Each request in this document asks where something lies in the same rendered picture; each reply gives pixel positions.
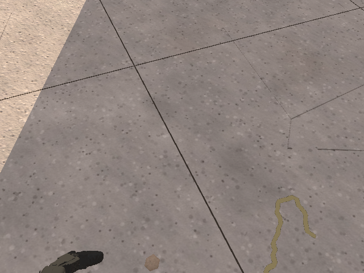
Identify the left robot hand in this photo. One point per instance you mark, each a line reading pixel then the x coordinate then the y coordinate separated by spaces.
pixel 73 261

